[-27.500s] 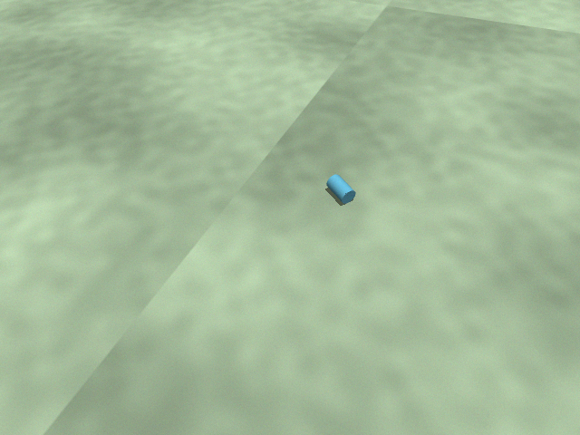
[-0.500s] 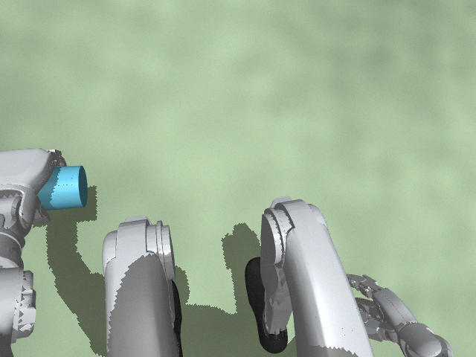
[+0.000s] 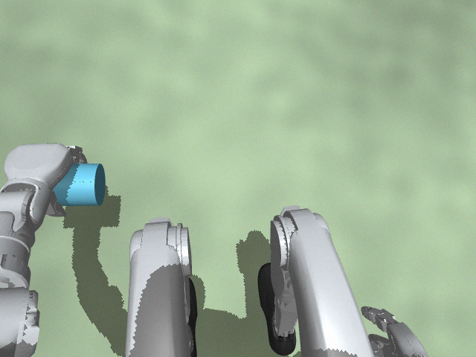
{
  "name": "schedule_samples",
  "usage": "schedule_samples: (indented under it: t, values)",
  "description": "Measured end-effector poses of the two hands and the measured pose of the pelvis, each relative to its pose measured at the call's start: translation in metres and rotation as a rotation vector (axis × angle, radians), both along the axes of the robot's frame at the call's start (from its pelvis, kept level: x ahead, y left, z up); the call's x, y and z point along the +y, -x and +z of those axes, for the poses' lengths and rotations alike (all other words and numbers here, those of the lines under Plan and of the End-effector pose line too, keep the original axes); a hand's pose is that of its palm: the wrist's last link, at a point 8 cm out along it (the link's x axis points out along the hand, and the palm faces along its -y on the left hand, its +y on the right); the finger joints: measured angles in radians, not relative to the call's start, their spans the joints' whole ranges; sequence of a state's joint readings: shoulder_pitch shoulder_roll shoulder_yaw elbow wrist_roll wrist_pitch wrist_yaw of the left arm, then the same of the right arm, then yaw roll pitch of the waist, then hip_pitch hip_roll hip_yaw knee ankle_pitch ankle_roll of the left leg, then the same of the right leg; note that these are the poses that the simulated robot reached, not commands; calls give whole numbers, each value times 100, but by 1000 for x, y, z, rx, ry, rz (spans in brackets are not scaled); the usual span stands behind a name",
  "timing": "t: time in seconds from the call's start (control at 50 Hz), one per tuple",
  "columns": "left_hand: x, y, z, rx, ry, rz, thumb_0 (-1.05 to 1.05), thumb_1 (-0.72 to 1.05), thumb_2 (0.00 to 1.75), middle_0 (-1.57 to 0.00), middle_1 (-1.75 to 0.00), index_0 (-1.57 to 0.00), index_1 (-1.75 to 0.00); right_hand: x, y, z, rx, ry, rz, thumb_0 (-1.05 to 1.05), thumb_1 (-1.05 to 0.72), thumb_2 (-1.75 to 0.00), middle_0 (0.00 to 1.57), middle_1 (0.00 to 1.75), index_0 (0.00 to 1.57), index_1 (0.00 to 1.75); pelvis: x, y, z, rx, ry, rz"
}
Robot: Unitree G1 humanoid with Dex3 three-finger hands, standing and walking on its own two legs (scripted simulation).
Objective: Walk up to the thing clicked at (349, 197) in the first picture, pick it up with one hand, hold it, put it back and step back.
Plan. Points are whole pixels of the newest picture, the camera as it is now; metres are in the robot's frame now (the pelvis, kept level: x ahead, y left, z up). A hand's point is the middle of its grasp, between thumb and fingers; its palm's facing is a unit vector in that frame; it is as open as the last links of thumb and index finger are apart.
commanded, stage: lift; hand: left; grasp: from above
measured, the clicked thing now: (62, 184) +0.40 +0.32 -0.16
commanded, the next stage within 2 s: hold in 1.40 s
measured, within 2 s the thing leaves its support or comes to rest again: neither
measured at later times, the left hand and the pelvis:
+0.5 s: hand out of the picture +0.34 +0.31 +0.05, palm faces -0.43 -0.07 -0.90, open 10.2 cm; pelvis +0.00 +0.01 +0.14, yaw +3 degrees
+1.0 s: hand out of the picture +0.32 +0.27 +0.22, palm faces -0.48 -0.07 -0.88, open 10.2 cm; pelvis +0.04 +0.01 +0.30, yaw +4 degrees
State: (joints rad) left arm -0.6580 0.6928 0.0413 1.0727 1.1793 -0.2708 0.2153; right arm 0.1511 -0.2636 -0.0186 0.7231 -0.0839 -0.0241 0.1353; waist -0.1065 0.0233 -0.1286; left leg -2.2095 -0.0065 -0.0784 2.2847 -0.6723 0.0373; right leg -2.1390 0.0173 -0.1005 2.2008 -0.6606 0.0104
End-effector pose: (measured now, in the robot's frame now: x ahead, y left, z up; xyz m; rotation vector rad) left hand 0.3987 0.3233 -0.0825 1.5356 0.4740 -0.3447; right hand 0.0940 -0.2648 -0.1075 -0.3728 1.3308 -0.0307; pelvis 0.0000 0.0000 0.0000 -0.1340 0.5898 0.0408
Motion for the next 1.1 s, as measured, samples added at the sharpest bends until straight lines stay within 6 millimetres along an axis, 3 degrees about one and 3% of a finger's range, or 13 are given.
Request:
schedule_samples:
  t: [0.22, 0.36, 0.68, 0.92, 1.1]
  values:
    - [-9, 25, 65, 10, 85, -50, -4, -7, 48, -74, -41, -79, -38, 1, -31, 51, -82, 14, 1, 0, -93, -91, 21, 30, 21, 30, 1, -2, 50, 0, -9, 12]
    - [-11, 34, 121, -68, 72, -51, -4, -7, 50, -72, -42, -78, -40, 1, -51, 90, -153, 24, -14, 0, -92, -91, 21, 30, 20, 30, 4, -2, 86, -27, -16, 22]
    - [-30, 77, 267, -23, 103, -24, -4, -7, 51, -72, -43, -77, -41, 24, -58, 218, -284, -5, -81, 0, -92, -91, 21, 30, 20, 30, 8, -12, 210, -181, -54, 39]
    - [-39, 70, 344, -34, 80, -22, -4, -6, 51, -70, -44, -76, -43, 21, -53, 288, -325, -9, -127, 0, -92, -91, 21, 30, 21, 30, 9, -29, 281, -282, -81, 42]
    - [-55, 61, 376, -16, 80, -30, -4, -5, 51, -70, -45, -75, -44, 15, -54, 320, -312, -16, -148, 0, -92, -91, 21, 30, 20, 30, 8, -44, 317, -334, -101, 34]
